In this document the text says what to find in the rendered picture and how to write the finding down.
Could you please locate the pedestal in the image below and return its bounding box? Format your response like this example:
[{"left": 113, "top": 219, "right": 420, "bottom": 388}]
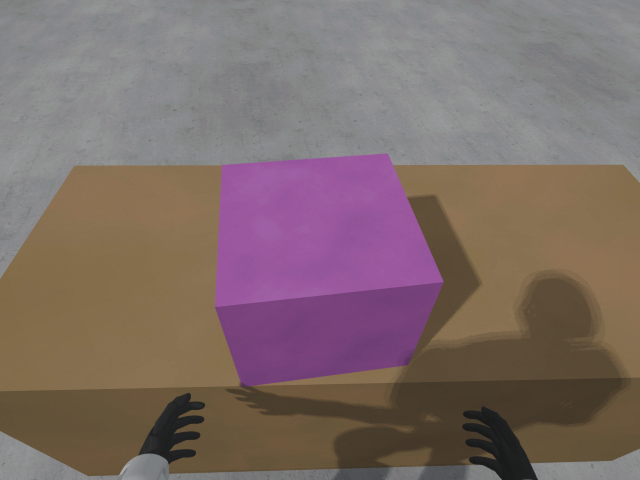
[{"left": 0, "top": 165, "right": 640, "bottom": 476}]

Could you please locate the carton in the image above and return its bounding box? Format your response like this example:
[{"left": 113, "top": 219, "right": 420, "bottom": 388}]
[{"left": 215, "top": 153, "right": 444, "bottom": 387}]

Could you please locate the robot left forearm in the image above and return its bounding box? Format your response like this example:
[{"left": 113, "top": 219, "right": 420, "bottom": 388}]
[{"left": 115, "top": 454, "right": 169, "bottom": 480}]

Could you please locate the left robot hand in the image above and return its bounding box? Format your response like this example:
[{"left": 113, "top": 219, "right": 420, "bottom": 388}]
[{"left": 138, "top": 393, "right": 205, "bottom": 464}]

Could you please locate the right robot hand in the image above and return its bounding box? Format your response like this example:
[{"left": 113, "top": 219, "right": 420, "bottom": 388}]
[{"left": 462, "top": 407, "right": 538, "bottom": 480}]

